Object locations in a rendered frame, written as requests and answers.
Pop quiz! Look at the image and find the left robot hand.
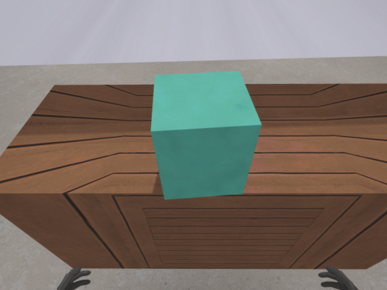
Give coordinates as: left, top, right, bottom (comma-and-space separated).
57, 266, 91, 290

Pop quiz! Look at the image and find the pedestal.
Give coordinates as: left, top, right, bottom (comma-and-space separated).
0, 83, 387, 269

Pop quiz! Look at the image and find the carton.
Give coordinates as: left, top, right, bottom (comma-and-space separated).
151, 71, 262, 200

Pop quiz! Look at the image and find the right robot hand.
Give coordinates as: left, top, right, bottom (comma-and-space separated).
318, 266, 358, 290

